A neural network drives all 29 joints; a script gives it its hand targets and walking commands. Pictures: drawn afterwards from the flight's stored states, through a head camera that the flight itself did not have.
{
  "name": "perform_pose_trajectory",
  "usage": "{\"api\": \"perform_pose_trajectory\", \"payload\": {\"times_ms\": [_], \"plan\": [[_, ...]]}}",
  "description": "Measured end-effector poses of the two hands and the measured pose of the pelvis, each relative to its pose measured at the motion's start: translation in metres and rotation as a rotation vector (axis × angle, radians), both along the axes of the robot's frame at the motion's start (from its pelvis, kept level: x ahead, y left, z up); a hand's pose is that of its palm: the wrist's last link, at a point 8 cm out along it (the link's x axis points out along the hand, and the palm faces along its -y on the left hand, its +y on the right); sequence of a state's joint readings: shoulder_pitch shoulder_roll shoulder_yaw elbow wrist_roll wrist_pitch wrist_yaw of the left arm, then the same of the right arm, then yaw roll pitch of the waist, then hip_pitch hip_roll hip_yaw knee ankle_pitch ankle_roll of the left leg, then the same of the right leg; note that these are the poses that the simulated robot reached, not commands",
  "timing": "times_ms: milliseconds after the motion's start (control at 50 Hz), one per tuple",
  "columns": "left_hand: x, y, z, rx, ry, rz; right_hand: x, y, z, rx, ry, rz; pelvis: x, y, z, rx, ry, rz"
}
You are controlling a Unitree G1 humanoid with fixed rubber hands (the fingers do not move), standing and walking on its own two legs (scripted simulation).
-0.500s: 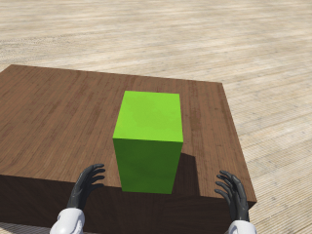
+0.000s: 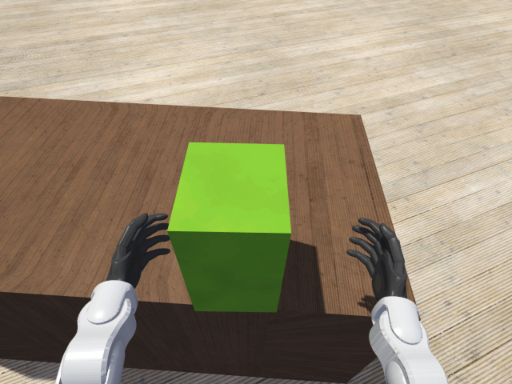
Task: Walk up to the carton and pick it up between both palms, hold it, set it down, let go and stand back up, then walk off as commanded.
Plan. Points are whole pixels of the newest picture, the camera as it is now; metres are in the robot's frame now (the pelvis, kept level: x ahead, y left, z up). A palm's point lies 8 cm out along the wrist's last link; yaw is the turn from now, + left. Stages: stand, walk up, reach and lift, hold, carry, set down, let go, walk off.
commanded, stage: reach and lift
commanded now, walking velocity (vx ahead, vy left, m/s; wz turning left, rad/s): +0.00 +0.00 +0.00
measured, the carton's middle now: (236, 233) +0.38 +0.08 -0.01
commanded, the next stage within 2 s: none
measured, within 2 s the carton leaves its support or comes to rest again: neither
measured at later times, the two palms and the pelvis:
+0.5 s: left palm (134, 203) +0.33 +0.22 +0.13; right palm (383, 222) +0.34 -0.15 +0.11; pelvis -0.02 +0.00 +0.00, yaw +0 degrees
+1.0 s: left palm (142, 166) +0.40 +0.22 +0.14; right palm (368, 182) +0.41 -0.13 +0.13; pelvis -0.01 +0.00 +0.00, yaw +1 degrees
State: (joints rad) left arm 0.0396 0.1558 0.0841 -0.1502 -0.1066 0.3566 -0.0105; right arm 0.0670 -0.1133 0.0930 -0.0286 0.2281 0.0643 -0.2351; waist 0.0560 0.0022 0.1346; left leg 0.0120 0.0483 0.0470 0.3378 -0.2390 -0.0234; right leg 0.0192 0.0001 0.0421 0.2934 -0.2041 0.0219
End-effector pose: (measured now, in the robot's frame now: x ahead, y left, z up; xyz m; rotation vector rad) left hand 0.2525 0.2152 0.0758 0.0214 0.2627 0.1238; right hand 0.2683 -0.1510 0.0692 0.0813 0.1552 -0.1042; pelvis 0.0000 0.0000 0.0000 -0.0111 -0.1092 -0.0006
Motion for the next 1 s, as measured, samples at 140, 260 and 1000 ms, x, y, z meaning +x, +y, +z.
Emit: {"api": "perform_pose_trajectory", "payload": {"times_ms": [140,260,1000], "plan": [[0.017,0.004,0.012,-0.005,-0.001,0.002,0.018,0.006,0.007,0.011,0.006,0.016,-0.002,-0.001,0.0,0.002,0.009,0.011],[0.036,0.002,0.024,-0.003,-0.007,-0.023,0.033,0.007,0.021,0.017,-0.012,0.001,-0.007,0.0,0.0,0.002,0.019,0.015],[0.143,0.009,0.064,0.002,0.024,0.01,0.138,0.02,0.059,-0.038,0.074,0.015,-0.007,-0.001,-0.001,-0.009,0.143,0.024]]}}
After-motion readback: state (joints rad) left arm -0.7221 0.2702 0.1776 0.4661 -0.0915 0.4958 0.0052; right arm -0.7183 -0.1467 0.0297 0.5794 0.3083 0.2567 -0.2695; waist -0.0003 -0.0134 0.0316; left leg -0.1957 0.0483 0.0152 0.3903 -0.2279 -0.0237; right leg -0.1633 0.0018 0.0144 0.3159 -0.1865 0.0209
